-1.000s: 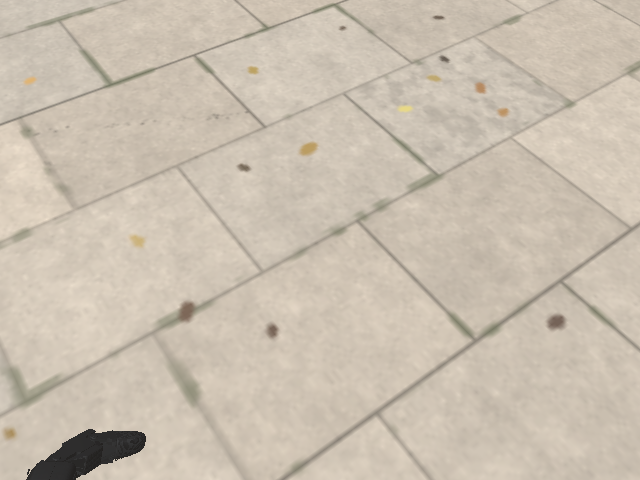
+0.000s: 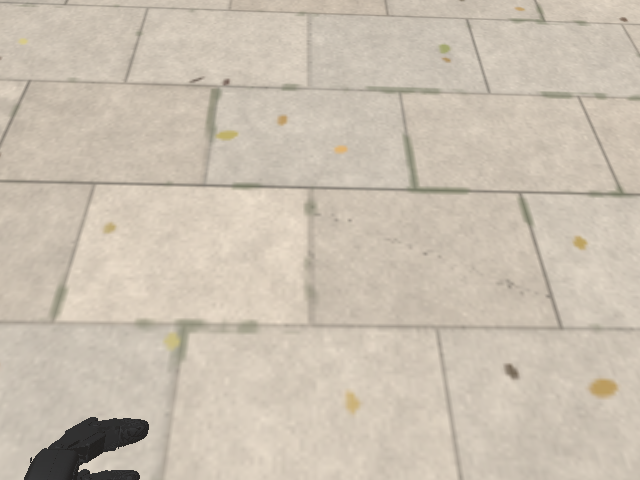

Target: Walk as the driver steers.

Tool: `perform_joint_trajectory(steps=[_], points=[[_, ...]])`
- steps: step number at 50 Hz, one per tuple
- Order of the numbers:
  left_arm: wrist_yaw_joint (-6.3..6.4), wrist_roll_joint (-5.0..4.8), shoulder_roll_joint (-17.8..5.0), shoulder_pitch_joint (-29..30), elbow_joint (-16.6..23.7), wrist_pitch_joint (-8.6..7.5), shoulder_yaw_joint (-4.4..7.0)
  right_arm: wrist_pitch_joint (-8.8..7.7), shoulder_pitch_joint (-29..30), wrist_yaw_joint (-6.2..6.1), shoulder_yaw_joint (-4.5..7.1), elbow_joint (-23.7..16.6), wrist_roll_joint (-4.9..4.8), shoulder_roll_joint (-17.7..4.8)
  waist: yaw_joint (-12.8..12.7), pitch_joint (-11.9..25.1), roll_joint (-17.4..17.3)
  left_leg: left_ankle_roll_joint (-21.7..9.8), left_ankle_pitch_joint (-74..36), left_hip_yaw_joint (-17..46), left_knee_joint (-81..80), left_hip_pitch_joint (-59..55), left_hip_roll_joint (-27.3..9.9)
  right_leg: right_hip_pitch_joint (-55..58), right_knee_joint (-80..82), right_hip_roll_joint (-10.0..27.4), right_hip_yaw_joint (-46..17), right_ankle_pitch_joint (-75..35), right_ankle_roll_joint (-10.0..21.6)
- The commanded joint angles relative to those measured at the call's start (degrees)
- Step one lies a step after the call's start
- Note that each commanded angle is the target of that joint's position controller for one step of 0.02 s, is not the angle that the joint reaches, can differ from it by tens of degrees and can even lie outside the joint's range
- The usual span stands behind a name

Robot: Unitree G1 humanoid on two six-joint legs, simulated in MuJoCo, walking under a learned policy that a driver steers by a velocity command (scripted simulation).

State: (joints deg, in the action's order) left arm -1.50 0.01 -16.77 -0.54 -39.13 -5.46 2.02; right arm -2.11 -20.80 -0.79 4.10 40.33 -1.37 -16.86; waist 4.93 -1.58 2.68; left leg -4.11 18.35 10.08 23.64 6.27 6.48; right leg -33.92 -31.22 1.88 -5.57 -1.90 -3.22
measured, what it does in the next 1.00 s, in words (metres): walks ahead, turning left: right foot, then left foot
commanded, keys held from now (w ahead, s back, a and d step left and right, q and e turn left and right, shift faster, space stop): w+q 0.08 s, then w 0.16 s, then no key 0.34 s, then q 0.16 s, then w+q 0.26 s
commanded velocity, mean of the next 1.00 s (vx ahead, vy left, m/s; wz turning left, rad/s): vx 0.29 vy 0.00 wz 0.32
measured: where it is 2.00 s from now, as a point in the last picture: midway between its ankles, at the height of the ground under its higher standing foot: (145, 376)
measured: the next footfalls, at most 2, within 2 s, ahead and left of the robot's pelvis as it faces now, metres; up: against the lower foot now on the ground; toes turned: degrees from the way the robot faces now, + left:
right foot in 0.08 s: +0.22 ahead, -0.14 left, +0.00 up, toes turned +7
left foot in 0.50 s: +0.40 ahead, +0.14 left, +0.00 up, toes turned +8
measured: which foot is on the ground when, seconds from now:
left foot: down 0.00-0.08, up 0.10-0.48, down 0.50-0.88, up 0.90-1.00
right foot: up 0.00-0.06, down 0.08-0.52, up 0.54-0.86, down 0.88-1.00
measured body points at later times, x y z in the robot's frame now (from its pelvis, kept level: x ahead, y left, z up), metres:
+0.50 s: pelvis +0.25 +0.00 +0.00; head +0.28 +0.01 +0.44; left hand +0.22 +0.28 -0.13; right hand +0.51 -0.19 -0.08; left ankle +0.36 +0.13 -0.73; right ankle +0.19 -0.14 -0.74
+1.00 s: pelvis +0.34 +0.00 +0.00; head +0.35 -0.02 +0.45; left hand +0.32 +0.30 -0.10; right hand +0.56 -0.22 -0.11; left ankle +0.35 +0.15 -0.68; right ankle +0.35 -0.11 -0.74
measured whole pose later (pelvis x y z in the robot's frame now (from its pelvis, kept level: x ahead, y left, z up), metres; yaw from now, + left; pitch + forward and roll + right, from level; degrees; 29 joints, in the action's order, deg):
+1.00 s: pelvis +0.34 +0.00 +0.00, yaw +19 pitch +2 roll +2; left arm 1.8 0.9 -16.1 -16.4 -46.6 -2.3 3.1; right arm 0.3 -12.0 -0.8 5.3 42.7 -1.0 -17.6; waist -1.4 2.1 -1.4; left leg -1.1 17.8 5.5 54.1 32.5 4.4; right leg -12.4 -26.9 2.0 1.7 16.2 0.7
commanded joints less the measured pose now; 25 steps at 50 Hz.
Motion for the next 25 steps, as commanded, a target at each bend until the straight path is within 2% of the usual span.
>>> perform_joint_trajectory(steps=[1,2,3,4,5,6,7,8,9,10,11,12,15,17,19,21,23,24,25], points=[[-0.26,-0.46,-6.94,2.74,4.53,-1.41,2.42,-0.16,-0.11,-0.47,2.61,-2.48,-0.16,-9.06,-2.23,1.12,-9.09,-7.24,-11.29,13.91,-1.54,2.98,-14.08,8.29,2.39,-1.71,0.66,4.0,1.72],[-0.15,-0.5,-7.3,0.01,3.93,-1.64,2.84,0.08,0.51,-0.46,2.56,-2.55,-0.1,-8.71,-3.8,1.68,-10.0,-6.53,-12.57,14.61,0.66,2.79,-13.67,11.81,3.73,-1.99,1.47,5.79,2.78],[0.19,-0.18,-8.33,-4.91,2.78,-1.86,3.61,0.15,0.91,-0.37,2.02,-2.8,0.06,-7.16,-6.33,4.12,-9.78,-4.98,-15.16,13.42,5.45,3.82,-11.37,19.3,5.57,-1.67,2.2,5.66,4.35],[0.62,0.86,-10.83,-12.61,2.12,-2.16,4.47,-0.04,1.08,-0.13,0.81,-3.67,0.62,-3.89,-9.83,11.1,-5.99,-2.8,-11.91,9.73,18.95,9.11,-8.22,32.89,4.18,5.75,-4.24,6.96,7.86],[0.74,1.86,-15.89,-19.87,0.3,-1.58,5.73,-0.53,-6.49,-0.22,-0.37,-4.65,-0.49,-0.36,-8.15,20.04,10.26,2.0,8.12,0.94,38.92,27.88,-0.08,53.32,7.92,19.24,-28.51,17.52,17.4],[0.08,0.08,-12.52,-21.44,-0.7,-1.23,5.21,-0.88,-7.85,-0.39,-0.04,-3.9,-1.06,-4.44,-8.51,19.47,13.72,3.03,15.39,1.06,48.6,37.43,-2.82,54.43,13.32,22.61,-42.7,32.81,19.42],[0.2,-0.32,-8.32,-18.91,-0.27,-0.95,4.08,-0.73,-2.64,-0.35,0.96,-3.42,-1.02,-8.11,-9.86,11.28,6.94,3.44,10.33,1.49,51.87,40.04,-5.2,47.66,15.01,20.0,-35.53,36.05,17.09],[0.34,0.18,-6.84,-16.15,-0.01,-0.46,3.48,-0.56,2.04,-0.39,1.02,-4.22,-0.25,-8.45,-9.51,6.38,2.74,3.55,6.33,-0.97,51.47,39.0,-6.97,40.54,15.26,17.36,-27.27,30.52,15.24],[0.37,0.58,-5.79,-14.07,-0.36,-0.17,3.01,-0.76,5.22,-0.27,1.01,-5.14,0.52,-7.7,-8.55,2.55,1.38,3.42,3.71,-1.52,48.47,37.86,-8.24,34.0,16.41,15.0,-21.55,23.71,14.95],[0.49,0.97,-4.71,-13.06,-0.63,-0.25,2.53,-0.83,5.85,0.02,1.02,-5.34,0.58,-6.65,-7.09,1.07,2.1,3.12,1.8,-1.55,45.48,35.35,-9.76,29.89,17.68,13.01,-17.17,18.55,14.44],[0.5,0.97,-4.24,-12.7,-0.97,-0.43,2.37,-0.79,5.16,0.27,0.79,-5.09,0.3,-5.44,-6.12,0.88,3.26,3.01,0.97,-2.18,42.96,32.94,-10.39,27.57,18.86,11.69,-14.26,15.24,14.28],[0.47,0.56,-4.17,-12.95,-1.49,-0.64,2.36,-0.71,4.63,0.46,0.49,-4.8,0.23,-4.23,-5.6,1.25,3.72,3.1,0.87,-3.1,40.56,31.92,-10.7,26.79,19.72,11.24,-12.16,12.4,14.77],[0.56,0.12,-6.94,-12.52,-2.93,-0.84,2.96,-0.73,7.57,0.47,-0.63,-5.47,1.57,-1.81,-4.98,0.8,2.26,4.72,-2.15,-6.13,29.68,29.42,-10.83,24.88,19.45,11.42,-4.7,-13.15,16.21],[0.9,-0.17,-8.26,-12.27,-3.68,-0.13,3.22,-1.17,9.42,0.92,-1.3,-5.28,1.64,-0.72,-5.57,2.58,2.43,5.07,-9.7,-8.19,21.21,23.85,-9.97,23.51,18.49,9.53,0.88,-21.12,14.82],[1.17,-0.63,-8.85,-14.35,-4.95,0.62,3.23,-1.33,12.43,1.47,-1.26,-5.37,1.23,-1.12,-6.96,3.86,3.13,5.1,-16.59,-9.09,15.12,20.23,-8.4,24.66,17.54,8.63,2.95,-21.16,13.49],[1.32,-1.07,-9.04,-15.81,-6.03,1.24,3.13,-1.3,14.77,1.86,-0.96,-5.96,1.17,-2.04,-7.43,4.26,3.46,4.33,-18.62,-8.57,10.55,18.27,-7.55,26.86,15.61,9.25,2.67,-18.8,12.52],[1.48,-1.63,-9.48,-15.08,-6.53,1.7,3.17,-1.37,14.14,2.05,-0.33,-5.88,1.54,-3.26,-5.75,4.79,3.42,2.67,-19.61,-8.37,5.6,14.13,-6.92,27.59,11.92,9.68,2.1,-16.13,10.99],[1.55,-1.72,-9.08,-14.75,-6.69,1.81,3.0,-1.37,11.65,1.9,0.19,-4.78,1.94,-4.1,-4.27,5.84,2.57,1.6,-22.31,-9.11,2.4,9.05,-6.02,27.0,8.58,8.54,2.48,-15.38,9.8],[1.51,-1.24,-7.54,-16.13,-7.17,1.63,2.45,-1.34,8.94,1.4,0.95,-3.93,2.37,-6.2,-3.22,7.31,0.76,0.0,-29.05,-8.25,-0.04,2.68,-7.18,25.15,3.19,6.04,3.78,-13.72,7.76]])
Keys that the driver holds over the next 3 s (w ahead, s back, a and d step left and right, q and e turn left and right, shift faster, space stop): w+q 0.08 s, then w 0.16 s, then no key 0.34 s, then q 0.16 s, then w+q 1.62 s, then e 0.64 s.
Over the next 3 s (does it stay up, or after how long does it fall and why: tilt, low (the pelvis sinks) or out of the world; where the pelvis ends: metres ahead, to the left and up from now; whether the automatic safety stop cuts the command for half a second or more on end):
stays up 0.90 0.72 -0.01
